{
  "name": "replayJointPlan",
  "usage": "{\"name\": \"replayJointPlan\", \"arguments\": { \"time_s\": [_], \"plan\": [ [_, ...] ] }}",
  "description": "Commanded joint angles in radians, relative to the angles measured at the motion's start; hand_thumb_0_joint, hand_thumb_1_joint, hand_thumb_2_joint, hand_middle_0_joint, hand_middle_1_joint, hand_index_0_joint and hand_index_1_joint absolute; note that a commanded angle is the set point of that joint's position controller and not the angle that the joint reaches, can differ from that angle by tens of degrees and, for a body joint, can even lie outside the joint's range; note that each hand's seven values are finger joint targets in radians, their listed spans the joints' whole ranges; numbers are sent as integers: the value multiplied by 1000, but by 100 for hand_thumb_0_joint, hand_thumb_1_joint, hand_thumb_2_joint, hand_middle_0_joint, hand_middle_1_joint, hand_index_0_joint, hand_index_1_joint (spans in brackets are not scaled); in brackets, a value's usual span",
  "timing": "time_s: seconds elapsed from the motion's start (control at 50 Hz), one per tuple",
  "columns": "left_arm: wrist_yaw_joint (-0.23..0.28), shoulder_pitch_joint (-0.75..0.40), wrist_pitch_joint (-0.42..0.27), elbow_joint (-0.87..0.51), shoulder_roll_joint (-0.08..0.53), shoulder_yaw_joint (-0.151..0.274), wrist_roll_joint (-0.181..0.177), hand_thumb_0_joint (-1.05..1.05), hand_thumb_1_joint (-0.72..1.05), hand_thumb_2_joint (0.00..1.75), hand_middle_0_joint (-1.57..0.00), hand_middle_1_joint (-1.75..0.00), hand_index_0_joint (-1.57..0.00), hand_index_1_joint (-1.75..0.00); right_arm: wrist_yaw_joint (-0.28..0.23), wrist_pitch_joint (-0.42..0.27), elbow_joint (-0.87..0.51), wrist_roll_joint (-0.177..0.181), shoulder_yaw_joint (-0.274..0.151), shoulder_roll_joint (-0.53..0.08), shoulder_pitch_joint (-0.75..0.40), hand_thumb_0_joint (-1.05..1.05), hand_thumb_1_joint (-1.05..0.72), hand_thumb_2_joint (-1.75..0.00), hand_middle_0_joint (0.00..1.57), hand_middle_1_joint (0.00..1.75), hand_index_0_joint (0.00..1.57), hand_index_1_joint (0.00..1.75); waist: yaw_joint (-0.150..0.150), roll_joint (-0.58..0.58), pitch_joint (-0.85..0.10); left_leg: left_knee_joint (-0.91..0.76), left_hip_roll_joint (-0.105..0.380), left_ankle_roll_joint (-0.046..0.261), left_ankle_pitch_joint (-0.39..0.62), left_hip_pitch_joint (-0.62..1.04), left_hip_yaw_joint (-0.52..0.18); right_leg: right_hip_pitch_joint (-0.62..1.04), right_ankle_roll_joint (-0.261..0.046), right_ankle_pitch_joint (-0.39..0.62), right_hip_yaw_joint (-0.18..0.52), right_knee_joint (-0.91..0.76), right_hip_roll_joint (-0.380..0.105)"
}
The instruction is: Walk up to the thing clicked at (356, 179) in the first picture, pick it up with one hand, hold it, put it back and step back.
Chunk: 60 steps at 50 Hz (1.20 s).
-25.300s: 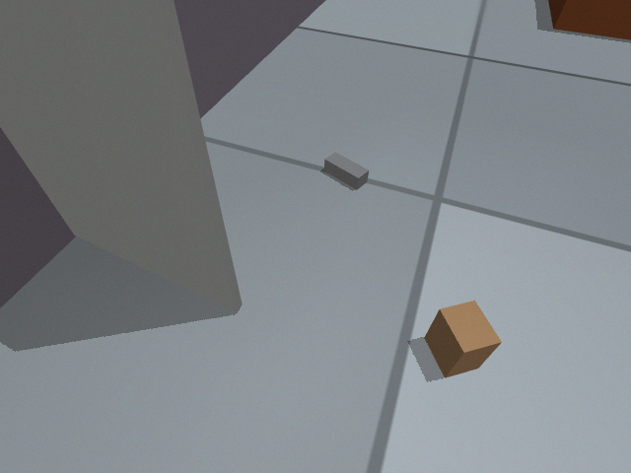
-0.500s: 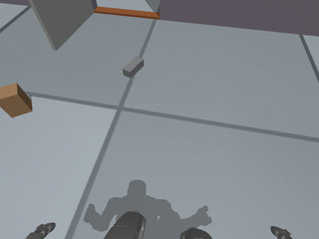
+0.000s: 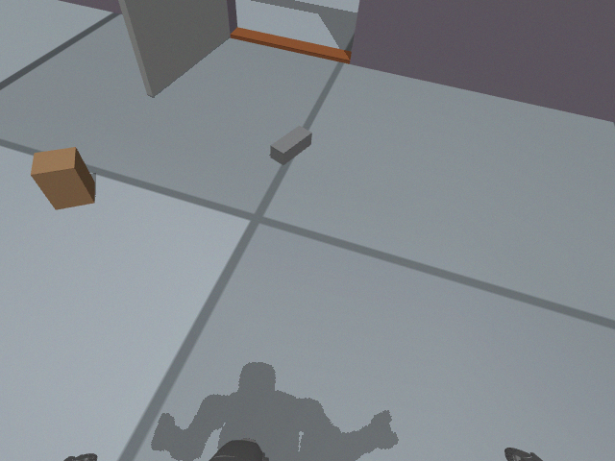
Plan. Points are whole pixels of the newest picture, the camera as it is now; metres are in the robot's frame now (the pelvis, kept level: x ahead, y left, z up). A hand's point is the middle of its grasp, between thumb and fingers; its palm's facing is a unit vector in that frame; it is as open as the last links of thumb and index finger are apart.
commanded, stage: walk up
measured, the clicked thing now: (291, 145) +1.52 +0.10 -0.71
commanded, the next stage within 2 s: stand in 0.44 s
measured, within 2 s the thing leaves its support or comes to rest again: neither
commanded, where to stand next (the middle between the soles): +0.08 -0.04 m, yaw +0 degrees
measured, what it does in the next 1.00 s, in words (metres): stands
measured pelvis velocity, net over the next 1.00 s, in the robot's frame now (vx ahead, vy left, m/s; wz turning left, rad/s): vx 0.02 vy -0.02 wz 0.01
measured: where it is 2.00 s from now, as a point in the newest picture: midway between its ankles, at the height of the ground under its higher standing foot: outside the picture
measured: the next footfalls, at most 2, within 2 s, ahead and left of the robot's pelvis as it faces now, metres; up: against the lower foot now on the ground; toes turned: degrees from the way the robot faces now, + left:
none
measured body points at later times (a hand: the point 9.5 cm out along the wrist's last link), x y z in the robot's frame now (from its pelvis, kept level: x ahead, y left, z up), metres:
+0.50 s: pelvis +0.01 -0.01 +0.02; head +0.03 +0.00 +0.47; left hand +0.07 +0.31 -0.11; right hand +0.12 -0.31 -0.10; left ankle +0.04 +0.12 -0.71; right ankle +0.01 -0.16 -0.71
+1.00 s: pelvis +0.02 -0.02 +0.03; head +0.04 -0.02 +0.48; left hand +0.11 +0.28 -0.10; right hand +0.13 -0.32 -0.10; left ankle +0.04 +0.12 -0.71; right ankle +0.01 -0.16 -0.71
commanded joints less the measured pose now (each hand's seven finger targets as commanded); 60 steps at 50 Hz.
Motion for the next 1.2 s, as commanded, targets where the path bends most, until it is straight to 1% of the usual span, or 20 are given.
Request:
{"name": "replayJointPlan", "arguments": {
  "time_s": [0.0,0.02,0.04,0.06,0.1,0.12,0.16,0.2,0.28,0.4,0.42,0.5,0.6,0.66,0.74,0.86,0.94,1.0,1.08,1.18],
  "plan": [
    [11,-70,-33,-64,284,56,17,0,90,90,-20,-30,-20,-30,-7,-4,-24,-1,-62,-202,18,0,-90,-90,20,30,20,30,-34,-76,-131,-65,-16,34,-39,112,-23,-45,-191,32,256,-252,-233],
    [9,-94,-31,-62,254,45,16,0,90,90,-20,-30,-20,-30,-3,-6,-8,-5,-66,-214,23,0,-90,-90,20,30,20,30,-46,-50,-106,-141,2,41,-38,142,-53,-84,-161,-5,199,-238,-198],
    [7,-91,-28,-57,226,34,11,0,90,90,-20,-30,-20,-30,0,-11,-4,-11,-67,-231,-3,0,-90,-90,20,30,20,30,-37,-3,-94,-233,43,59,-16,135,-136,-99,-114,-26,130,-198,-132],
    [6,-89,-24,-38,211,29,5,0,90,90,-20,-30,-20,-30,6,-13,-9,-13,-68,-241,-59,0,-90,-90,20,30,20,30,-11,27,-58,-279,71,83,-59,55,-202,-77,-80,-103,60,-170,-57],
    [5,-57,-28,-3,207,31,7,0,90,90,-20,-30,-20,-30,11,-11,-3,-16,-65,-248,-77,0,-90,-90,20,30,20,30,9,18,-59,-331,110,105,-130,-20,-261,17,-77,-132,54,-178,-27],
    [3,-49,-32,8,208,31,8,0,90,90,-20,-30,-20,-30,13,-10,-1,-17,-58,-236,-88,0,-90,-90,20,30,20,30,15,-2,-55,-329,88,93,-129,-37,-226,38,-79,-137,70,-214,-38],
    [3,-79,-39,14,220,32,10,0,90,90,-20,-30,-20,-30,16,-11,20,-17,-50,-215,-77,0,-90,-90,20,30,20,30,1,-23,-64,-303,45,60,-62,-26,-159,66,-96,-133,101,-268,-79],
    [4,-96,-40,25,215,28,6,0,90,90,-20,-30,-20,-30,19,-12,46,-16,-50,-219,-77,0,-90,-90,20,30,20,30,-6,7,-79,-298,37,49,2,27,-148,49,-100,-119,107,-287,-94],
    [4,-117,-37,50,204,23,2,0,90,90,-20,-30,-20,-30,20,-12,70,-17,-44,-218,-87,0,-90,-90,20,30,20,30,-2,28,-99,-342,57,53,28,39,-173,91,-79,-85,57,-282,-68],
    [8,-126,-40,82,210,24,3,0,90,90,-20,-30,-20,-30,15,-12,100,-8,-35,-205,-92,0,-90,-90,20,30,20,30,0,8,-148,-310,56,43,267,79,-145,183,-79,87,45,-309,-93],
    [10,-121,-37,111,197,13,2,0,90,90,-20,-30,-20,-30,16,-11,115,-12,-33,-180,-110,0,-90,-90,20,30,20,30,-7,-24,-150,-332,75,34,300,152,-128,133,-73,103,86,-333,-92],
    [13,-146,-31,128,189,9,1,0,90,90,-20,-30,-20,-30,17,-3,137,-13,-36,-209,-124,0,-90,-90,20,30,20,30,-6,39,-143,-391,95,31,259,133,-141,179,-55,98,52,-336,-68],
    [16,-145,-38,164,199,8,1,0,90,90,-20,-30,-20,-30,15,0,155,-7,-35,-195,-143,0,-90,-90,20,30,20,30,-8,16,-191,-370,97,23,413,200,-103,223,-55,253,63,-352,-84],
    [17,-154,-36,174,190,8,-1,0,90,90,-20,-30,-20,-30,13,0,165,-5,-33,-191,-162,0,-90,-90,20,30,20,30,-4,25,-196,-378,104,21,454,224,-93,231,-50,294,57,-355,-82],
    [16,-170,-29,187,189,9,2,0,90,90,-20,-30,-20,-30,14,7,174,-6,-30,-181,-174,0,-90,-90,20,30,20,30,-7,14,-165,-418,101,12,370,203,-87,221,-47,210,56,-380,-75],
    [16,-181,-29,192,184,12,4,0,90,90,-20,-30,-20,-30,15,4,184,-8,-27,-178,-181,0,-90,-90,20,30,20,30,-8,5,-155,-435,104,3,385,233,-77,205,-46,230,62,-394,-78],
    [16,-184,-26,192,180,15,5,0,90,90,-20,-30,-20,-30,15,7,190,-11,-31,-183,-186,0,-90,-90,20,30,20,30,-3,0,-140,-452,101,1,302,213,-77,205,-47,168,68,-415,-76],
    [15,-191,-26,191,183,17,6,0,90,90,-20,-30,-20,-30,15,6,192,-11,-30,-180,-179,0,-90,-90,20,30,20,30,-8,-3,-161,-450,106,0,330,229,-73,211,-50,189,70,-414,-77],
    [16,-185,-31,188,181,18,3,0,90,90,-20,-30,-20,-30,14,1,196,-10,-27,-177,-170,0,-90,-90,20,30,20,30,-9,0,-190,-440,113,2,425,270,-64,226,-48,299,71,-397,-79],
    [17,-180,-26,190,181,20,4,0,90,90,-20,-30,-20,-30,12,5,200,-12,-27,-175,-171,0,-90,-90,20,30,20,30,-7,-10,-184,-443,112,-3,407,268,-57,221,-48,277,62,-405,-73]
  ]
}}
